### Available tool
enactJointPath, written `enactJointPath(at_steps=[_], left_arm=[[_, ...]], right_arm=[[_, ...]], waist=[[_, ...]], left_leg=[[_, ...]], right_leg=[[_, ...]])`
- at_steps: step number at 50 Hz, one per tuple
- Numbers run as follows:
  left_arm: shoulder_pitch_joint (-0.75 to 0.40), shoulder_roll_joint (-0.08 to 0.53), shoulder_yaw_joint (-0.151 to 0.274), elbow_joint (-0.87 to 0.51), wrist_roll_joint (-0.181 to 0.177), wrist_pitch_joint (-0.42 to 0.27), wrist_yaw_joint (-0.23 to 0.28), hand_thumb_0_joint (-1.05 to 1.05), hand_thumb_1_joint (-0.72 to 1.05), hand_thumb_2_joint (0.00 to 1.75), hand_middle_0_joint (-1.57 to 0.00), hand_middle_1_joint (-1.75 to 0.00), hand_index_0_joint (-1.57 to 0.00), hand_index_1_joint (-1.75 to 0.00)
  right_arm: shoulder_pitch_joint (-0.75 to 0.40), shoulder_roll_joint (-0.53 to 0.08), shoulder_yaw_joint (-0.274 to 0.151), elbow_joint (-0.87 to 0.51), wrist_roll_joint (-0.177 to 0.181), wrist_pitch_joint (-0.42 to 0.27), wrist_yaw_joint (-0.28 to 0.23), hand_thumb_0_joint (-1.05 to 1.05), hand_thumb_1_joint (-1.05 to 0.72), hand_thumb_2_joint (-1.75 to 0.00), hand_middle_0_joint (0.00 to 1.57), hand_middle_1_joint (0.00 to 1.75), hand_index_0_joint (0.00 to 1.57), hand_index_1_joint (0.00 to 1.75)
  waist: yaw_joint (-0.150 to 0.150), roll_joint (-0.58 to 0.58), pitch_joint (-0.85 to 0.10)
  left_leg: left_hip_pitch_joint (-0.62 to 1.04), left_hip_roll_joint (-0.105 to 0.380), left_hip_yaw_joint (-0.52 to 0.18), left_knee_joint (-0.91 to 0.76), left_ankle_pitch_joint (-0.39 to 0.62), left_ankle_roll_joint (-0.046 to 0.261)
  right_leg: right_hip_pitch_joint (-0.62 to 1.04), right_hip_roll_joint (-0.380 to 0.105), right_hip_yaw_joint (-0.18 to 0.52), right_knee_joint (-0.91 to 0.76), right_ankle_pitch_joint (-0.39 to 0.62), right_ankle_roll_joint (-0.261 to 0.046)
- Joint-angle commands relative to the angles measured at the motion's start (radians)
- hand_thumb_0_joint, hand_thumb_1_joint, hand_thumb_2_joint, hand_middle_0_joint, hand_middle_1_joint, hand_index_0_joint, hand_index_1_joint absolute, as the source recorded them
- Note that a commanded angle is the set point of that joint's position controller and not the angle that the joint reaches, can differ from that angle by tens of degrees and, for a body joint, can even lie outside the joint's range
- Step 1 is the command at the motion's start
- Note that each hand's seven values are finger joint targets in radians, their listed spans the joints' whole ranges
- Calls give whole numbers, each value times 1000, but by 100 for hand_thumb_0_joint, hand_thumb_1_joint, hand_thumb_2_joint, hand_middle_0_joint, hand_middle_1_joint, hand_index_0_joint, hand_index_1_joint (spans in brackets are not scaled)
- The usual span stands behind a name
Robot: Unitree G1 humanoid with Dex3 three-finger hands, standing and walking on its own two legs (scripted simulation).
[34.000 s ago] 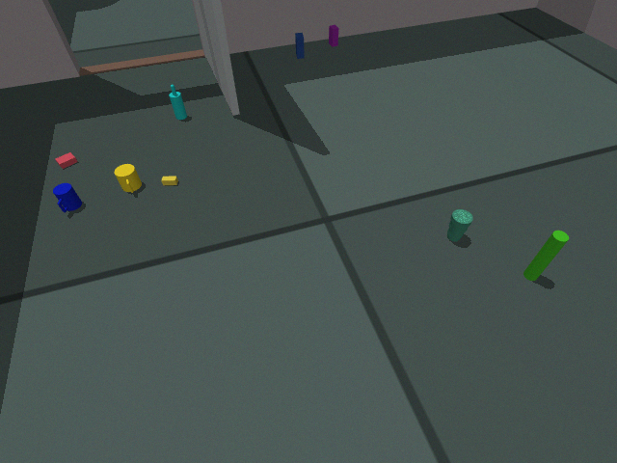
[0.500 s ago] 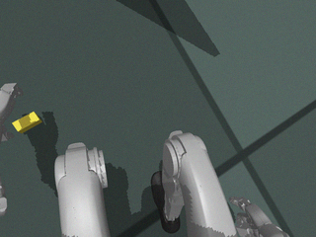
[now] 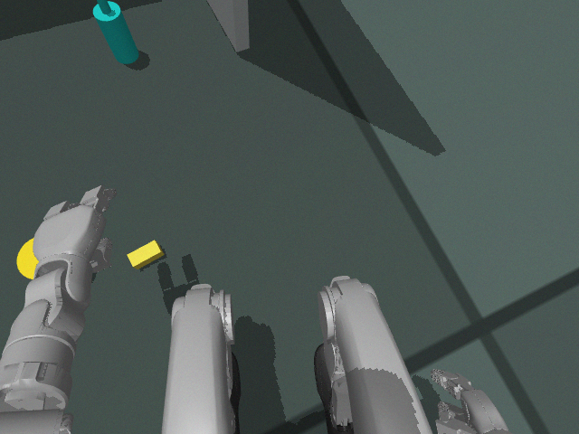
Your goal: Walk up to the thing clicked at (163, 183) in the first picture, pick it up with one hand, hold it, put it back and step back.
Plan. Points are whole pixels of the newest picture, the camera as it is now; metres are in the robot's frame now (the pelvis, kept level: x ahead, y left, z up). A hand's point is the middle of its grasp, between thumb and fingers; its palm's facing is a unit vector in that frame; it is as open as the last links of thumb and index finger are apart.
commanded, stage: home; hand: left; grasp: from above
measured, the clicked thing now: (146, 254) +0.44 +0.31 -0.41
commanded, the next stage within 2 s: none
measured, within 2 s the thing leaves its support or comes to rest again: neither
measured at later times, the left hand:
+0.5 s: hand (28, 355) +0.24 +0.23 +0.10, palm faces -0.02 -0.90 -0.43, open 7.4 cm
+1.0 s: hand out of the picture +0.22 +0.20 +0.24, palm faces +0.15 -0.97 -0.21, open 7.4 cm
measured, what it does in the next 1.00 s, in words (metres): rises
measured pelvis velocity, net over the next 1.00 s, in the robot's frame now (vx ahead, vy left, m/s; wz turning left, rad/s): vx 0.08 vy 0.00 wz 0.12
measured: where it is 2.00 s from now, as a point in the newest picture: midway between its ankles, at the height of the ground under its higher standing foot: (282, 416)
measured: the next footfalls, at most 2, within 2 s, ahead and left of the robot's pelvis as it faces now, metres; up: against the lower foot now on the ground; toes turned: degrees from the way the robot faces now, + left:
none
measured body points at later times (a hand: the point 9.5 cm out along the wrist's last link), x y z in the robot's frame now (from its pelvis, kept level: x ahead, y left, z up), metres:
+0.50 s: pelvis +0.03 +0.01 +0.19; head +0.11 +0.04 +0.63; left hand +0.23 +0.28 +0.13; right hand +0.25 -0.20 +0.11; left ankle +0.08 +0.12 -0.40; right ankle +0.09 -0.12 -0.40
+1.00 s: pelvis +0.08 +0.00 +0.29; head +0.09 +0.01 +0.74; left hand +0.21 +0.25 +0.26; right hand +0.26 -0.23 +0.23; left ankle +0.08 +0.12 -0.40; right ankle +0.09 -0.12 -0.40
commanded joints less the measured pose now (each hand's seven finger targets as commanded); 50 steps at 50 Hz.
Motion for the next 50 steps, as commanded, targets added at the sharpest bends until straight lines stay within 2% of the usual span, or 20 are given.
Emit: enactJointPath(at_steps=[1,2,3,5,7,10,12,14,16,17,21,25,27,31,37,40,41,44,48,50], left_arm=[[-32,158,33,-317,-165,45,-25,0,90,90,-20,-30,-20,-30],[11,147,33,-333,-192,58,-33,0,90,90,-20,-30,-20,-30],[24,116,4,-389,-221,67,-44,0,90,90,-20,-30,-20,-30],[69,129,36,-483,-274,87,-52,0,90,90,-20,-30,-20,-30],[99,93,22,-567,-325,108,-60,0,90,90,-20,-30,-20,-30],[201,64,28,-611,-382,144,-66,0,90,90,-20,-30,-20,-30],[267,52,39,-691,-431,167,-65,0,90,90,-20,-30,-20,-30],[323,6,11,-720,-480,194,-71,0,90,90,-20,-30,-20,-30],[393,-5,30,-719,-533,227,-69,0,90,90,-20,-30,-20,-30],[416,-29,12,-752,-564,239,-72,0,90,90,-20,-30,-20,-30],[541,-60,16,-815,-682,304,-70,0,90,90,-20,-30,-20,-30],[642,-94,20,-869,-750,361,-72,0,90,90,-20,-30,-20,-30],[682,-124,14,-896,-782,390,-73,0,90,90,-20,-30,-20,-30],[791,-166,35,-970,-850,439,-76,0,90,90,-20,-30,-20,-30],[918,-198,46,-1072,-897,493,-91,0,90,90,-20,-30,-20,-30],[951,-202,46,-1088,-897,500,-105,0,90,90,-20,-30,-20,-30],[956,-216,30,-1082,-894,503,-111,0,90,90,-20,-30,-20,-30],[954,-204,33,-1107,-887,500,-127,0,90,90,-20,-30,-20,-30],[926,-203,30,-1077,-881,496,-140,0,90,90,-20,-30,-20,-30],[910,-196,38,-1080,-881,488,-144,0,90,90,-20,-30,-20,-30]], right_arm=[[56,-178,-73,-114,30,-38,-50,0,-90,-90,20,30,20,30],[47,-177,-73,-120,36,-40,-59,0,-90,-90,20,30,20,30],[33,-169,-69,-130,38,-43,-66,0,-90,-90,20,30,20,30],[15,-171,-67,-147,47,-55,-85,0,-90,-90,20,30,20,30],[-14,-168,-56,-163,56,-70,-103,0,-90,-90,20,30,20,30],[-44,-161,-46,-180,64,-91,-131,0,-90,-90,20,30,20,30],[-51,-158,-40,-200,69,-102,-145,0,-90,-90,20,30,20,30],[-59,-154,-33,-210,72,-115,-157,0,-90,-90,20,30,20,30],[-57,-147,-23,-221,76,-124,-169,0,-90,-90,20,30,20,30],[-57,-142,-19,-226,75,-130,-174,0,-90,-90,20,30,20,30],[-33,-118,-3,-254,76,-148,-195,0,-90,-90,20,30,20,30],[0,-100,13,-267,77,-164,-220,0,-90,-90,20,30,20,30],[21,-90,21,-275,76,-172,-235,0,-90,-90,20,30,20,30],[51,-74,36,-302,75,-189,-268,0,-90,-90,20,30,20,30],[83,-57,38,-330,66,-224,-307,0,-90,-90,20,30,20,30],[82,-58,36,-335,58,-239,-316,0,-90,-90,20,30,20,30],[86,-60,33,-339,56,-242,-317,0,-90,-90,20,30,20,30],[81,-66,24,-340,49,-253,-317,0,-90,-90,20,30,20,30],[72,-78,21,-344,48,-266,-316,0,-90,-90,20,30,20,30],[72,-79,18,-337,44,-274,-314,0,-90,-90,20,30,20,30]], waist=[[9,39,-504],[13,24,-490],[5,41,-472],[21,67,-486],[10,101,-447],[10,130,-397],[18,156,-410],[5,160,-383],[7,130,-347],[-1,134,-336],[-7,92,-289],[-7,70,-262],[-14,62,-229],[0,40,-168],[6,18,-108],[17,0,-64],[5,-1,-52],[16,-2,-34],[9,-25,15],[11,0,-8]], left_leg=[[494,-17,43,-370,41,42],[523,-14,41,-397,33,41],[540,-15,42,-426,24,39],[619,-13,28,-488,11,35],[674,-8,13,-554,-29,32],[773,-3,-6,-644,-46,24],[846,-8,-19,-706,-37,21],[912,-7,-30,-759,-29,17],[961,-7,-39,-804,-27,18],[989,-7,-43,-828,-20,17],[1070,-12,-30,-916,35,19],[1179,-7,-21,-991,181,13],[1220,-6,-15,-1031,225,12],[1296,-14,2,-1118,275,12],[1386,-25,41,-1183,386,17],[1400,-27,42,-1203,397,21],[1409,-28,47,-1216,385,21],[1418,-28,49,-1239,362,22],[1422,-28,55,-1246,337,25],[1436,-29,56,-1242,350,22]], right_leg=[[442,11,7,-404,115,-36],[461,12,10,-425,109,-36],[478,10,14,-447,106,-36],[521,6,18,-479,97,-37],[531,3,19,-513,74,-37],[549,0,20,-559,73,-36],[607,-4,24,-599,82,-37],[630,-4,21,-635,95,-37],[679,-5,24,-686,97,-34],[699,-4,22,-707,103,-34],[852,-6,29,-840,133,-30],[993,-6,29,-932,238,-32],[1057,-6,31,-985,271,-31],[1185,-7,27,-1101,309,-28],[1306,-6,25,-1219,410,-21],[1326,-9,21,-1249,421,-16],[1323,-8,23,-1257,407,-18],[1333,-8,17,-1277,375,-14],[1316,-13,19,-1292,352,-7],[1324,-16,21,-1286,365,-8]])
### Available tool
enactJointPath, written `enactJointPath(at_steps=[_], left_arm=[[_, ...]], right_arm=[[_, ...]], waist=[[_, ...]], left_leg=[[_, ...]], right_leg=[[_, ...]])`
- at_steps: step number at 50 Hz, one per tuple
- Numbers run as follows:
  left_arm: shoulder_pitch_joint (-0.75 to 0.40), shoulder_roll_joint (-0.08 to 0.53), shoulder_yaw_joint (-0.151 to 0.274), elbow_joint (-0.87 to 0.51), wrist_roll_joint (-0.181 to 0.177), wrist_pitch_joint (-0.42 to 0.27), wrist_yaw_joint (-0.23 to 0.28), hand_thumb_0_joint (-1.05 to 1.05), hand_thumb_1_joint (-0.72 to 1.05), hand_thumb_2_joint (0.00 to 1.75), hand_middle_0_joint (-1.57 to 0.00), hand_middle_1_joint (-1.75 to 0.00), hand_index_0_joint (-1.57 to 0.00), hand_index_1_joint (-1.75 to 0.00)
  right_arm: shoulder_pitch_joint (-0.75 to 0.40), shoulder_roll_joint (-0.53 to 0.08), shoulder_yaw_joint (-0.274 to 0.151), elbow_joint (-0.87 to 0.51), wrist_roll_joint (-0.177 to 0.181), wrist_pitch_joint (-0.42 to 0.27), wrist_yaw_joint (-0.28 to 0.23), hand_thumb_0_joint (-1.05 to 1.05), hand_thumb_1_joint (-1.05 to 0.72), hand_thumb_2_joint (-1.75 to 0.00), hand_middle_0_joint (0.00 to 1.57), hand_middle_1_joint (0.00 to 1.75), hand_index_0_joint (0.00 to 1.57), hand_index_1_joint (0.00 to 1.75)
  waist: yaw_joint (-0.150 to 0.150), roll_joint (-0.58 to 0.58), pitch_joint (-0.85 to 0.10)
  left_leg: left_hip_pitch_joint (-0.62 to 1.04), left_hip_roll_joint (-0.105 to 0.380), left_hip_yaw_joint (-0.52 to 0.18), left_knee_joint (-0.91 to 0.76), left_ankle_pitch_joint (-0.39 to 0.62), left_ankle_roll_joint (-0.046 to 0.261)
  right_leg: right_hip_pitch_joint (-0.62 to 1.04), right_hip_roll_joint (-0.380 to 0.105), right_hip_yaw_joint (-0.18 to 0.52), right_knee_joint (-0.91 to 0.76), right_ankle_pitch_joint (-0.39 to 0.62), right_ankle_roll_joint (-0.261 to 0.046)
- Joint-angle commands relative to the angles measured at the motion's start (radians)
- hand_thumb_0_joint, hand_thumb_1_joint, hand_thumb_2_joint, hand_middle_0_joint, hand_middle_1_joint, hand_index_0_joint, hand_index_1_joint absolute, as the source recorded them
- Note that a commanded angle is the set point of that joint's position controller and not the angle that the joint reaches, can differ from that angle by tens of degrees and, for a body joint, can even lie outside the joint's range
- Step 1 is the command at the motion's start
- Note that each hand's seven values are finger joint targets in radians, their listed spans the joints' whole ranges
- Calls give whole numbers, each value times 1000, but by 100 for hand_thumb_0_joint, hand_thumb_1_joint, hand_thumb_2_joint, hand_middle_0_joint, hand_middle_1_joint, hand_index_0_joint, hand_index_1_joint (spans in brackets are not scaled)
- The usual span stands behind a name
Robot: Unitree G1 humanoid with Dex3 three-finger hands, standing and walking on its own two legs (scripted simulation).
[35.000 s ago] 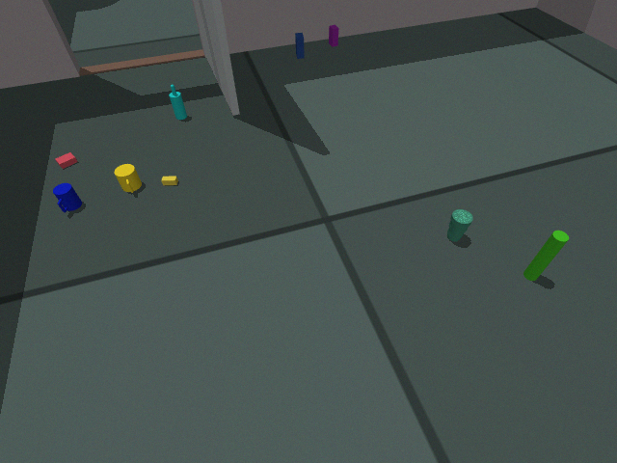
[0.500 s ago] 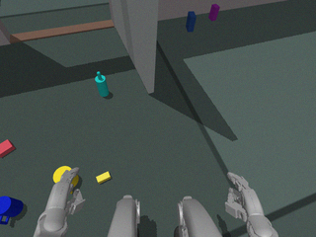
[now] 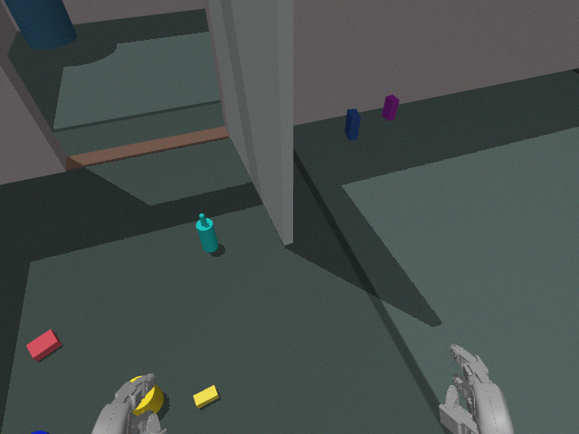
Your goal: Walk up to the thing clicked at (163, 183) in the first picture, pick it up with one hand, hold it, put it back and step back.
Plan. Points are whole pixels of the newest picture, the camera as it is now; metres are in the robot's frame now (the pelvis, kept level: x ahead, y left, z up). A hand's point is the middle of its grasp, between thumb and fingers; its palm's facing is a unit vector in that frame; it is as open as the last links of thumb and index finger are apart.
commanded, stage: home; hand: left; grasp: from above
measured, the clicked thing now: (206, 396) +0.39 +0.26 -0.70
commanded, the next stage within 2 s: stand in 1.88 s
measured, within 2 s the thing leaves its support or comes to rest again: neither
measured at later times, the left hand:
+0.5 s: hand out of the picture +0.16 +0.18 -0.05, palm faces +0.04 -0.98 -0.20, open 7.4 cm
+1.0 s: hand out of the picture +0.16 +0.18 -0.05, palm faces +0.04 -0.98 -0.20, open 7.4 cm
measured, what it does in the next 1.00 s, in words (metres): stands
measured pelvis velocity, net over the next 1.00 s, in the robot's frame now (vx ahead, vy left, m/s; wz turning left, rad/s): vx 0.00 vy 0.00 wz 0.00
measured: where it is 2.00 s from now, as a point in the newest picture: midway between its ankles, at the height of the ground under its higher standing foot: outside the picture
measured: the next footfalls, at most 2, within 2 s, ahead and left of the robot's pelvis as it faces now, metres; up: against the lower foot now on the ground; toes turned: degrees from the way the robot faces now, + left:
none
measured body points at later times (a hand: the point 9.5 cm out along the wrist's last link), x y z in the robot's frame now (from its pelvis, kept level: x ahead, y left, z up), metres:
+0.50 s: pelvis +0.00 +0.00 +0.00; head +0.02 +0.00 +0.45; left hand +0.16 +0.23 -0.03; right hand +0.16 -0.24 -0.07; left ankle +0.02 +0.12 -0.68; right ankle -0.01 -0.12 -0.68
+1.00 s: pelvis +0.00 +0.00 +0.00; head +0.02 +0.01 +0.45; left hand +0.16 +0.23 -0.03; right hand +0.16 -0.24 -0.06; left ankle +0.02 +0.12 -0.68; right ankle -0.01 -0.12 -0.68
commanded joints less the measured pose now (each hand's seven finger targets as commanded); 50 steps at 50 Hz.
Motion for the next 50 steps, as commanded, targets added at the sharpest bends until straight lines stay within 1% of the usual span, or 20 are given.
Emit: enactJointPath(at_steps=[1,2,4,6,12,17,18,22,27,34,35,38,41,42,43,44,45,46,48,50], left_arm=[[-54,103,69,-174,5,-56,-3,0,90,90,-20,-30,-20,-30],[-53,97,61,-173,4,-59,-5,0,90,90,-20,-30,-20,-30],[-39,107,73,-173,5,-61,-3,0,90,90,-20,-30,-20,-30],[-61,103,60,-176,6,-67,-3,0,90,90,-20,-30,-20,-30],[-41,104,64,-175,11,-73,2,0,90,90,-20,-30,-20,-30],[-44,100,58,-161,9,-76,4,0,90,90,-20,-30,-20,-30],[-34,101,62,-162,9,-75,5,0,90,90,-20,-30,-20,-30],[-38,106,64,-168,7,-74,4,0,90,90,-20,-30,-20,-30],[-40,102,63,-152,10,-74,3,0,90,90,-20,-30,-20,-30],[-43,102,64,-167,7,-68,0,0,90,90,-20,-30,-20,-30],[-33,104,65,-164,7,-67,1,0,90,90,-20,-30,-20,-30],[-34,105,66,-171,9,-70,2,0,90,90,-20,-30,-20,-30],[-43,106,65,-178,10,-70,3,0,90,90,-20,-30,-20,-30],[-44,100,59,-174,8,-71,1,0,90,90,-20,-30,-20,-30],[-45,103,62,-181,6,-74,1,0,90,90,-20,-30,-20,-30],[-43,100,60,-170,7,-73,0,0,90,90,-20,-30,-20,-30],[-41,106,64,-174,8,-72,1,0,90,90,-20,-30,-20,-30],[-46,104,58,-182,7,-71,0,0,90,90,-20,-30,-20,-30],[-36,103,64,-171,8,-72,1,0,90,90,-20,-30,-20,-30],[-41,100,60,-176,8,-70,1,0,90,90,-20,-30,-20,-30]], right_arm=[[-68,-111,-45,-142,-6,-76,-13,0,-90,-90,20,30,20,30],[-66,-112,-47,-140,-5,-79,-12,0,-90,-90,20,30,20,30],[-69,-115,-47,-142,-6,-82,-11,0,-90,-90,20,30,20,30],[-74,-113,-45,-139,-8,-83,-9,0,-90,-90,20,30,20,30],[-81,-112,-42,-128,-9,-84,-9,0,-90,-90,20,30,20,30],[-80,-111,-42,-123,-11,-85,-12,0,-90,-90,20,30,20,30],[-81,-110,-41,-124,-11,-84,-13,0,-90,-90,20,30,20,30],[-79,-115,-45,-122,-11,-83,-14,0,-90,-90,20,30,20,30],[-86,-111,-45,-121,-12,-84,-14,0,-90,-90,20,30,20,30],[-84,-113,-46,-124,-10,-83,-12,0,-90,-90,20,30,20,30],[-84,-111,-44,-124,-9,-82,-12,0,-90,-90,20,30,20,30],[-82,-113,-47,-124,-9,-82,-13,0,-90,-90,20,30,20,30],[-82,-112,-46,-127,-9,-82,-14,0,-90,-90,20,30,20,30],[-79,-114,-46,-125,-9,-83,-13,0,-90,-90,20,30,20,30],[-82,-111,-44,-124,-10,-85,-13,0,-90,-90,20,30,20,30],[-79,-113,-47,-120,-11,-85,-14,0,-90,-90,20,30,20,30],[-82,-111,-45,-121,-9,-85,-15,0,-90,-90,20,30,20,30],[-78,-113,-46,-125,-8,-84,-15,0,-90,-90,20,30,20,30],[-81,-112,-45,-122,-10,-85,-13,0,-90,-90,20,30,20,30],[-81,-111,-45,-126,-11,-83,-14,0,-90,-90,20,30,20,30]], waist=[[-4,-9,-33],[-5,-12,-39],[1,-6,-51],[-5,4,-52],[11,12,-55],[1,-14,-65],[10,-13,-65],[5,-15,-88],[13,-12,-44],[8,11,-47],[17,3,-33],[12,8,-61],[13,10,-57],[5,1,-50],[12,10,-54],[3,7,-49],[11,10,-53],[1,4,-61],[11,-3,-60],[10,-1,-53]], left_leg=[[128,-23,34,-154,169,28],[130,-23,32,-152,180,27],[141,-23,33,-147,208,26],[142,-27,35,-145,199,27],[150,-21,27,-158,213,22],[142,-25,26,-137,236,27],[144,-24,28,-136,241,26],[161,-19,24,-139,269,26],[131,-19,21,-157,201,23],[131,-18,22,-168,173,22],[122,-18,22,-167,165,23],[133,-18,23,-159,186,23],[135,-17,23,-161,178,23],[134,-16,22,-163,177,23],[131,-16,18,-164,173,22],[134,-17,21,-161,181,23],[133,-16,20,-160,187,22],[143,-16,22,-155,191,25],[132,-17,18,-159,191,23],[135,-16,22,-157,190,24]], right_leg=[[9,4,-5,-178,170,6],[11,5,-6,-172,179,6],[24,4,-4,-168,211,7],[22,1,1,-173,209,8],[38,5,-6,-159,213,1],[39,3,-1,-160,250,7],[42,2,-1,-161,254,6],[51,5,-3,-153,273,4],[29,6,-7,-161,204,2],[26,7,-6,-162,175,1],[22,7,-9,-164,166,1],[28,7,-6,-158,186,0],[22,6,-5,-158,179,-1],[20,8,-6,-156,178,0],[26,8,-9,-155,172,-1],[19,8,-6,-153,183,0],[17,8,-7,-154,186,-1],[20,6,-4,-156,191,0],[27,8,-7,-150,189,0],[22,7,-6,-154,187,1]])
